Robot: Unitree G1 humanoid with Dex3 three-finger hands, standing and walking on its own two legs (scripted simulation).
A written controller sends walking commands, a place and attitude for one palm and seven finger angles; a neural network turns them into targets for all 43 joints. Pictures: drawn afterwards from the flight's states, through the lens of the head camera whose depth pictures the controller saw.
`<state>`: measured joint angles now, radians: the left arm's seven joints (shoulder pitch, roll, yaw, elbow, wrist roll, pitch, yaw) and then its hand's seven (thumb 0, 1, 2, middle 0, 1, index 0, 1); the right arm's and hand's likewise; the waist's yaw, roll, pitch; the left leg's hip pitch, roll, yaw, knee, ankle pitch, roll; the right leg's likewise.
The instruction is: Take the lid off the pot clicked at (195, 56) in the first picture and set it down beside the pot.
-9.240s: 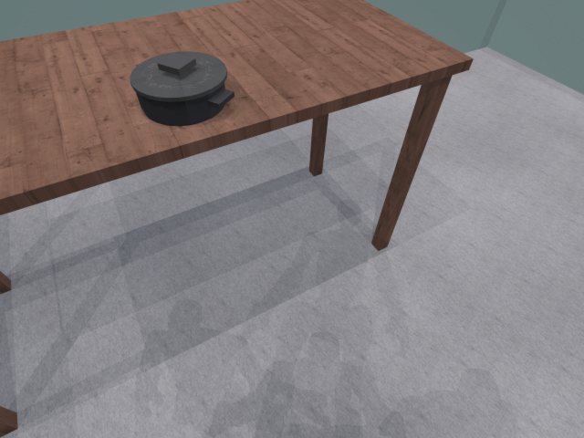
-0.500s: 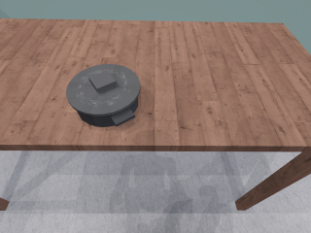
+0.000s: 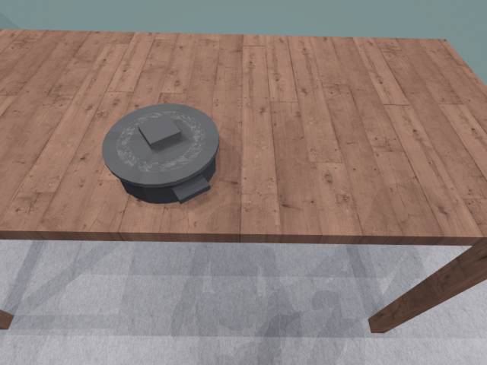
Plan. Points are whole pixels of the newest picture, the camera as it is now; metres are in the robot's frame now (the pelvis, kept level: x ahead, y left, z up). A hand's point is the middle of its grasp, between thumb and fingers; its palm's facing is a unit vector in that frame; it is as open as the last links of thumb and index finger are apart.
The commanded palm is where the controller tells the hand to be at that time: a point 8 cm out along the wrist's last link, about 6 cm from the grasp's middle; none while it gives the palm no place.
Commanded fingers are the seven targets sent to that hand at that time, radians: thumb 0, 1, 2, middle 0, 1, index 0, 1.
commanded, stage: look again from close up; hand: left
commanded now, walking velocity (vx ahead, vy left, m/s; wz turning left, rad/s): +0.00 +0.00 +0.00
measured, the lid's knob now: (159, 131) +0.42 +0.17 +0.15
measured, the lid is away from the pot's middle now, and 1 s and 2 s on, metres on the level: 0.00 0.00 0.00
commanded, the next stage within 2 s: lift the closed hand beside the body in 0.50 s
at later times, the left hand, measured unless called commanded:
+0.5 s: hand out of the picture -0.01 +0.17 -0.18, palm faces +0.04 -0.98 -0.18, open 7.3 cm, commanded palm none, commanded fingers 0.00 0.90 0.90 -0.20 -0.30 -0.20 -0.30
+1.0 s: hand out of the picture +0.10 +0.20 +0.01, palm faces +0.22 -0.95 -0.24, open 4.5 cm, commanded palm +0.05 +0.25 +0.05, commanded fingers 0.00 0.90 0.90 -1.12 -1.31 -1.12 -1.31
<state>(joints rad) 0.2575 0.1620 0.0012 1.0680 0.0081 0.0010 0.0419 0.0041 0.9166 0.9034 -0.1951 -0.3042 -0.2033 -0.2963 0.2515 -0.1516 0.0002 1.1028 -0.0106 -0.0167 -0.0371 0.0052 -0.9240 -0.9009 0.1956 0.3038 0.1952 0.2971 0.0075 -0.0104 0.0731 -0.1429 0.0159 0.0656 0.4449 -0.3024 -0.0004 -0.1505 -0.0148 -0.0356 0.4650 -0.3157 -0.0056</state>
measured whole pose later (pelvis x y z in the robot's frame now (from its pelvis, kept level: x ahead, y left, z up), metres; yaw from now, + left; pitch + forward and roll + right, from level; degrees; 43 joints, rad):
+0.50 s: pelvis +0.00 +0.00 +0.00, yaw +0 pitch +0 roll +0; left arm 0.28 0.15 0.00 1.08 0.01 0.00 0.04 0.00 0.92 0.90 -0.19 -0.30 -0.20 -0.30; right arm 0.27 -0.13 0.01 1.12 -0.01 -0.02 -0.04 0.01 -0.92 -0.90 0.20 0.30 0.20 0.30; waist 0.01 -0.02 0.07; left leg -0.14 0.02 0.06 0.44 -0.29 0.00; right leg -0.14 -0.01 -0.04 0.45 -0.30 -0.01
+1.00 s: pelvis -0.05 +0.00 +0.00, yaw +2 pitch -3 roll +0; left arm 0.59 0.20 0.04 -0.10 -0.02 -0.05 0.05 0.01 0.91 0.90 -0.71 -0.86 -0.72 -0.85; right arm 0.10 -0.22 -0.02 0.54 0.02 -0.18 -0.03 0.01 -0.91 -0.90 0.19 0.30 0.19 0.30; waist 0.04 0.02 -0.01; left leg -0.16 0.01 0.03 0.47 -0.24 0.01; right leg -0.14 -0.02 -0.07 0.45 -0.25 0.00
